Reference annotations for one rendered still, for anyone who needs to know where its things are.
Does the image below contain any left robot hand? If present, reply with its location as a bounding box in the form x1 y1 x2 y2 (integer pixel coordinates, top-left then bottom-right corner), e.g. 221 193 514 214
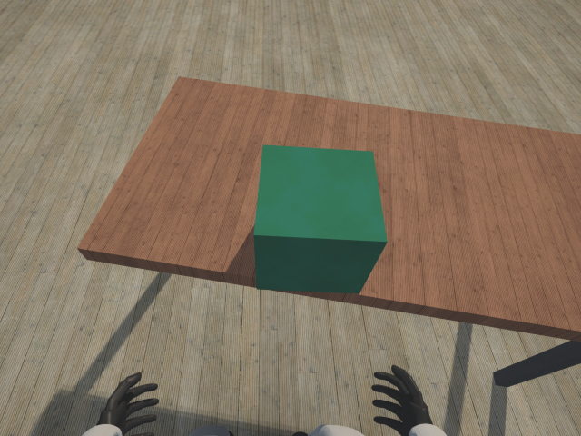
96 372 159 436

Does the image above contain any right robot hand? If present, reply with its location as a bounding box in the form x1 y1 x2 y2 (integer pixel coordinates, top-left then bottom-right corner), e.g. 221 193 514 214
371 365 433 436

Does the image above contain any table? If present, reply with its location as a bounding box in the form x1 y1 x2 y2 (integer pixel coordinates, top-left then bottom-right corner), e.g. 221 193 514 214
77 76 581 387

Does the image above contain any carton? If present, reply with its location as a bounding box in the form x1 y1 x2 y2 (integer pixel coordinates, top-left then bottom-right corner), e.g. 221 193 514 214
254 144 388 293

